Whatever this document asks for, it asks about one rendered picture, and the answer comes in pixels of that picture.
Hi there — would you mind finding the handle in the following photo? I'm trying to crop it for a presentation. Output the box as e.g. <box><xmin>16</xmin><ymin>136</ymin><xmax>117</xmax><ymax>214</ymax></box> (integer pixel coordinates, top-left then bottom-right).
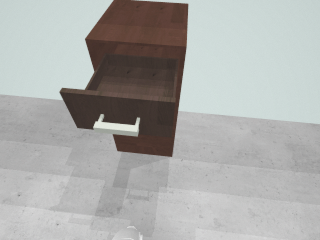
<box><xmin>93</xmin><ymin>114</ymin><xmax>140</xmax><ymax>137</ymax></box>

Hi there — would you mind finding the drawer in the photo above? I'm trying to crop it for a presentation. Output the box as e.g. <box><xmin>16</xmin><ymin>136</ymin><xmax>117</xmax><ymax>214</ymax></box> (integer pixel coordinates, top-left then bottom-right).
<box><xmin>59</xmin><ymin>53</ymin><xmax>179</xmax><ymax>138</ymax></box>

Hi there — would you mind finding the robot left thigh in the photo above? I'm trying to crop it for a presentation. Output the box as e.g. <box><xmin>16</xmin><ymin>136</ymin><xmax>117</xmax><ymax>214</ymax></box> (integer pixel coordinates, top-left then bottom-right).
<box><xmin>112</xmin><ymin>228</ymin><xmax>143</xmax><ymax>240</ymax></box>

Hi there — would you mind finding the cabinet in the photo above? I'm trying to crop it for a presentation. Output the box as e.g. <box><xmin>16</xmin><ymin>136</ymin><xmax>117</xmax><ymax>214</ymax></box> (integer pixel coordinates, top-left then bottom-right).
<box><xmin>85</xmin><ymin>0</ymin><xmax>189</xmax><ymax>157</ymax></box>

